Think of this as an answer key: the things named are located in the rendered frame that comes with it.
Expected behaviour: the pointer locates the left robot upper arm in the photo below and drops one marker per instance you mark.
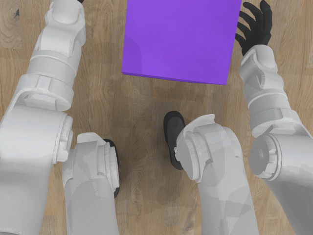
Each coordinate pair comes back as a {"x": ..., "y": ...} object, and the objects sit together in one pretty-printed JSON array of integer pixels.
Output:
[{"x": 33, "y": 139}]

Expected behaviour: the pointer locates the right robot upper arm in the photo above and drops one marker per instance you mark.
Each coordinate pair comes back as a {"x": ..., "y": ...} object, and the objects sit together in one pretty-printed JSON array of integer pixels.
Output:
[{"x": 285, "y": 163}]

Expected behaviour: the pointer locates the right robot foot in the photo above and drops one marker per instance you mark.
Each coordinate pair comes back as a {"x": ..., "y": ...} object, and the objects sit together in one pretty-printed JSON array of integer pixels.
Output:
[{"x": 173, "y": 124}]

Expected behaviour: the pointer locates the left robot forearm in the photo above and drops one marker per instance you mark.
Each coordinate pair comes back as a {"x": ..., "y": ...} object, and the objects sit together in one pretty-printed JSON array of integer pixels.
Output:
[{"x": 54, "y": 62}]

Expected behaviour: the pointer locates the carton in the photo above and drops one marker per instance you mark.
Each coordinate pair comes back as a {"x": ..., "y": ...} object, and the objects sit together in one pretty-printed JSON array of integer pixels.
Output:
[{"x": 180, "y": 40}]

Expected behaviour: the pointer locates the robot left thigh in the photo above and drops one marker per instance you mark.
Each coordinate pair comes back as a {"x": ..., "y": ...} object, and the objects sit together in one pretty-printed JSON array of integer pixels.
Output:
[{"x": 89, "y": 195}]

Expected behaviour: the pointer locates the robot right hand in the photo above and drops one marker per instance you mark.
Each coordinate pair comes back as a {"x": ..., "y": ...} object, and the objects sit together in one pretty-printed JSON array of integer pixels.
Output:
[{"x": 260, "y": 29}]

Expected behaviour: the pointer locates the right robot forearm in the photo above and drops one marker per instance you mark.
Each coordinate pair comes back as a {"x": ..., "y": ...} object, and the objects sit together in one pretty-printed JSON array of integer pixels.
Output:
[{"x": 263, "y": 90}]

